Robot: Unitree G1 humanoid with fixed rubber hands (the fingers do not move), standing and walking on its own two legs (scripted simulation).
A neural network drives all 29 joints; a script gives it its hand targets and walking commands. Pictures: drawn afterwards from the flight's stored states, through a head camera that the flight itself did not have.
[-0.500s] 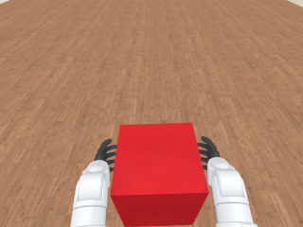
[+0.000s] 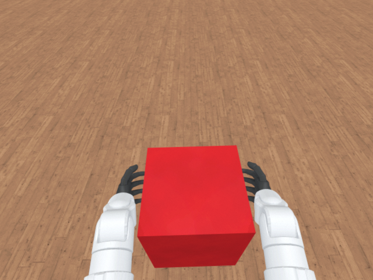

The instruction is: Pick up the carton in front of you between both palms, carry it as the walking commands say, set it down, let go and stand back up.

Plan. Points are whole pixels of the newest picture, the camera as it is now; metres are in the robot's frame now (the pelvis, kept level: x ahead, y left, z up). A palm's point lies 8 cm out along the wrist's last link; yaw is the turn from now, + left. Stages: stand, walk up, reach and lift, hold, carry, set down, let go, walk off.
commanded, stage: carry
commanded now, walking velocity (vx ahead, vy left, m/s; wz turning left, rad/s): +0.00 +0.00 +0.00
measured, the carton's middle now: (193, 209) +0.29 +0.00 -0.04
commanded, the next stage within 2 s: none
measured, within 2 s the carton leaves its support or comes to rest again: neither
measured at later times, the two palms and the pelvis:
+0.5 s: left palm (144, 163) +0.37 +0.12 +0.04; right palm (266, 161) +0.37 -0.18 +0.04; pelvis +0.09 -0.03 +0.01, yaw +1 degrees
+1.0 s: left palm (141, 113) +0.60 +0.16 +0.02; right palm (233, 112) +0.59 -0.14 +0.02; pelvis +0.32 +0.03 +0.02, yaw -3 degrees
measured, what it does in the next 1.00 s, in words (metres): walks ahead: left foot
